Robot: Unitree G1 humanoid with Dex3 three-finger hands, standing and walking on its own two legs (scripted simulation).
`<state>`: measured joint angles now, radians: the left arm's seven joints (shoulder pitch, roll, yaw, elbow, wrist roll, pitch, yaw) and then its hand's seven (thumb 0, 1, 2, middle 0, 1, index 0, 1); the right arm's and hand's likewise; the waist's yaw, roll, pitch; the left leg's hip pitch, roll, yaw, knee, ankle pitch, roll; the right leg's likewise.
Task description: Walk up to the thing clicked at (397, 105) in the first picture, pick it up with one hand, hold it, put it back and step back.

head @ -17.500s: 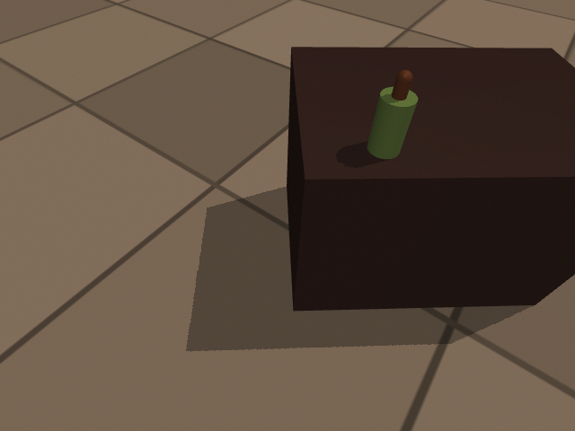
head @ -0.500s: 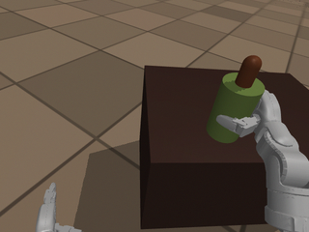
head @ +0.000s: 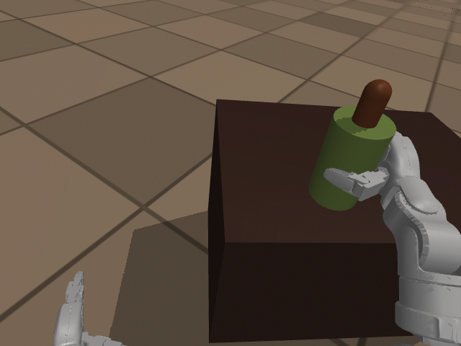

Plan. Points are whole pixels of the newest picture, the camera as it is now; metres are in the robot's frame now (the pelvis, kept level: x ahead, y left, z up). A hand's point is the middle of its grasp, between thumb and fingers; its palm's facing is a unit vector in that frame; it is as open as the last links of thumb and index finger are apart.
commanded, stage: hold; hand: right
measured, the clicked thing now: (353, 146) +0.33 -0.16 +0.25
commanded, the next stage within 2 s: crouch in 0.14 s
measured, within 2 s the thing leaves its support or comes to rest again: neither
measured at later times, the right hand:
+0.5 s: hand (344, 166) +0.34 -0.17 +0.20, palm faces +0.13 +0.99 -0.02, open 11.3 cm
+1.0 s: hand (327, 172) +0.41 -0.19 +0.12, palm faces +0.16 +0.99 -0.02, open 11.3 cm
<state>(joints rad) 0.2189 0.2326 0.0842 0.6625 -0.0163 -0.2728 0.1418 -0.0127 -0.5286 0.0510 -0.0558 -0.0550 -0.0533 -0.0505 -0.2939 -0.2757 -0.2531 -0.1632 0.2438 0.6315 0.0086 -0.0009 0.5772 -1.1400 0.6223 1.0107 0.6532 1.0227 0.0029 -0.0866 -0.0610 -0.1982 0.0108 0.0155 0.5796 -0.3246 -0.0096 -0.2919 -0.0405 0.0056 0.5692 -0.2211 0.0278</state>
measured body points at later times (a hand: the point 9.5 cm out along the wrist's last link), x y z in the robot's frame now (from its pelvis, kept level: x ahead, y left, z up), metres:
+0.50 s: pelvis +0.00 +0.00 +0.00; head -0.04 +0.03 +0.45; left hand +0.17 +0.26 -0.07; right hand +0.33 -0.23 +0.20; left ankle +0.00 +0.12 -0.73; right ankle +0.06 -0.14 -0.73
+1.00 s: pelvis +0.00 +0.00 +0.00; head +0.00 +0.01 +0.45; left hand +0.15 +0.26 -0.06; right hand +0.39 -0.24 +0.13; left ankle +0.00 +0.12 -0.73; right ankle +0.06 -0.14 -0.73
